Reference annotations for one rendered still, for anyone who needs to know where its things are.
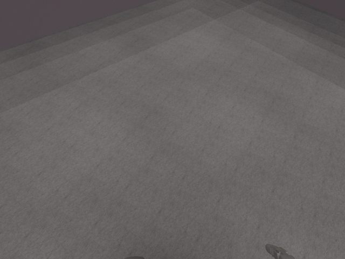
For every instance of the robot right hand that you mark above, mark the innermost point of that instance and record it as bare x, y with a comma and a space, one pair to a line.
278, 252

